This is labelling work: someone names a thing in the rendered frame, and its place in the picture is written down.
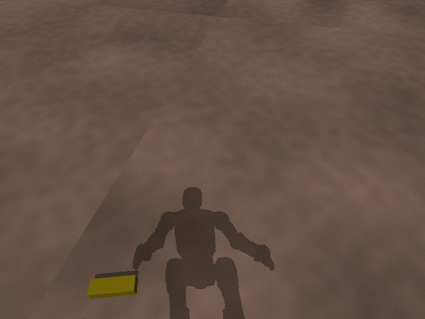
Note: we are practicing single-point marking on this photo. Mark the carton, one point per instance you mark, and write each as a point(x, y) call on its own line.
point(112, 286)

